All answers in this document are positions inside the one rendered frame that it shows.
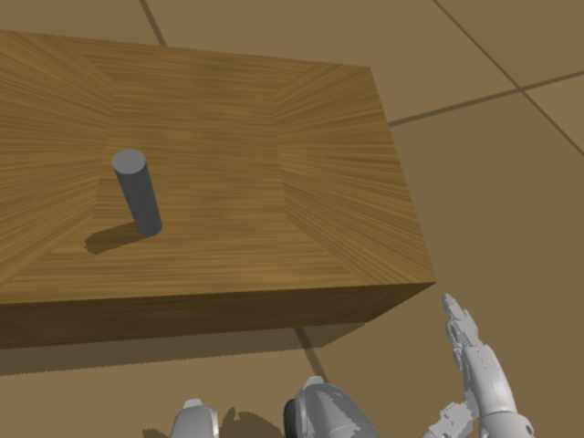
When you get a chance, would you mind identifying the right robot hand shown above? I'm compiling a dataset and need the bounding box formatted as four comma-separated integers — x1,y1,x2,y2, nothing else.
420,294,517,438

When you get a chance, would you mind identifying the can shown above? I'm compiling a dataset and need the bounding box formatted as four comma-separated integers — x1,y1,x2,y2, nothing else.
112,149,162,237

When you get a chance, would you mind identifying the right robot arm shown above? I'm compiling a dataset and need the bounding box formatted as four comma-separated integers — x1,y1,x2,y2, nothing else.
478,412,535,438

